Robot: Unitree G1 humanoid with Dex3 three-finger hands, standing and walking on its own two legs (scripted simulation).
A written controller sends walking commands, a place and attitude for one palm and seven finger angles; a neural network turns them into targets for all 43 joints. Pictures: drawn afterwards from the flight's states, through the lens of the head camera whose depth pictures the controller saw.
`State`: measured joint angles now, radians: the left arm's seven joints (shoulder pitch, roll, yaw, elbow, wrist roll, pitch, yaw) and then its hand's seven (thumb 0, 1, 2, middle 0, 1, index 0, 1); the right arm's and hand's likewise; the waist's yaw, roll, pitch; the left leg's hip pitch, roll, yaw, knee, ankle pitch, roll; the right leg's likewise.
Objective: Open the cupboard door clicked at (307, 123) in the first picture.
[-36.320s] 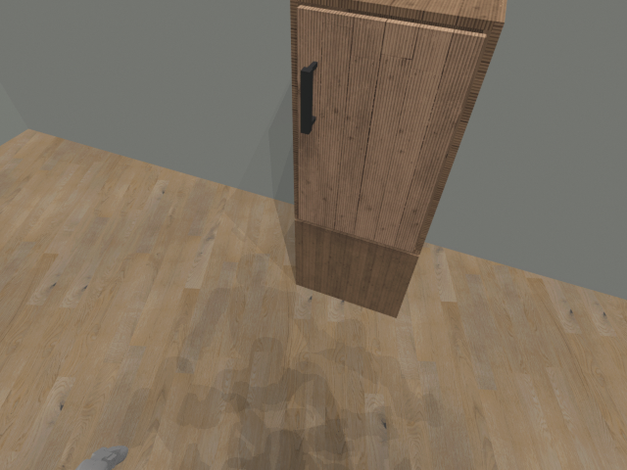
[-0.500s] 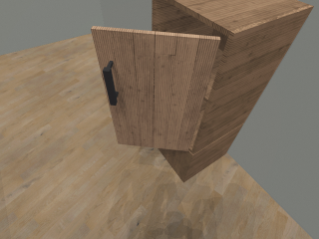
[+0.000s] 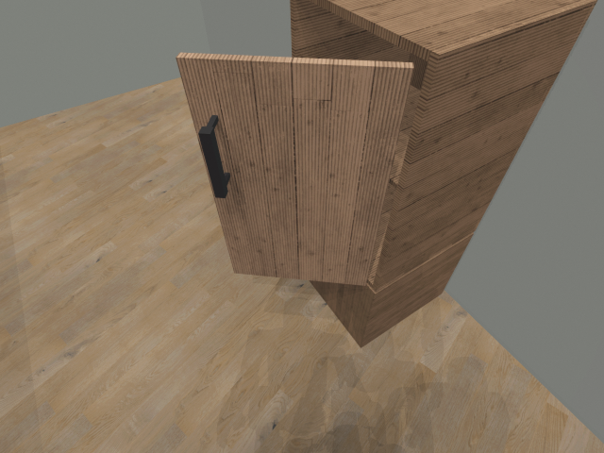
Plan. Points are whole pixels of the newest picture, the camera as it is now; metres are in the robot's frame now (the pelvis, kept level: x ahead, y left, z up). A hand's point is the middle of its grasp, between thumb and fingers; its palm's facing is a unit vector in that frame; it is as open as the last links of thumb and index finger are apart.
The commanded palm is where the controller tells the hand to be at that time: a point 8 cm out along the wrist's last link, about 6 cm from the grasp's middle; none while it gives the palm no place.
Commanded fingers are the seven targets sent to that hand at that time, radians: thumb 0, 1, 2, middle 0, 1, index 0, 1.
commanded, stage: look again from close up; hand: left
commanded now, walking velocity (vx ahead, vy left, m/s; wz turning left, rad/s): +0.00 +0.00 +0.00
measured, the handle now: (217, 158) +0.58 +0.20 +0.06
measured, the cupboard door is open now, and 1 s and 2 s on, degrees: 51 51 51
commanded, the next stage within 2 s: shuffle to correct the standing spot in 0.22 s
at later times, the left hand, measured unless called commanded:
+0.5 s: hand out of the picture -0.02 +0.16 -0.17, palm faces +0.02 -0.98 -0.20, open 7.4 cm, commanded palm none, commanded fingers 0.00 0.90 0.90 -0.20 -0.30 -0.20 -0.30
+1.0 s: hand out of the picture +0.11 +0.19 -0.17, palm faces -0.01 -0.97 -0.25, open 7.4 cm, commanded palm none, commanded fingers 0.00 0.90 0.90 -0.20 -0.30 -0.20 -0.30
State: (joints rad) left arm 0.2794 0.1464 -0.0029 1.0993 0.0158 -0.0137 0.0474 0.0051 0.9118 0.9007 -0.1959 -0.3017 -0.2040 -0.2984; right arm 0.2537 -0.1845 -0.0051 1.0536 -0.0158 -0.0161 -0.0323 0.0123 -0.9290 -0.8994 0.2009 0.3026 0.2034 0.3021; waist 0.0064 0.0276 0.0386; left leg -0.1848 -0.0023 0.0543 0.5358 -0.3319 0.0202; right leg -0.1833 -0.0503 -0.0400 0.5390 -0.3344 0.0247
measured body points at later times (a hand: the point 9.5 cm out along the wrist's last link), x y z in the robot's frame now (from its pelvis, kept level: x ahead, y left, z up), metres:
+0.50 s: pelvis -0.01 -0.02 +0.00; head +0.00 -0.02 +0.45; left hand -0.01 +0.21 -0.16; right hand -0.02 -0.25 -0.16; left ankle -0.03 +0.10 -0.73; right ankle -0.03 -0.13 -0.73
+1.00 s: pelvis +0.03 +0.00 +0.00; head +0.07 +0.00 +0.45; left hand +0.11 +0.24 -0.15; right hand +0.03 -0.22 -0.16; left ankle -0.03 +0.10 -0.73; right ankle +0.01 -0.10 -0.73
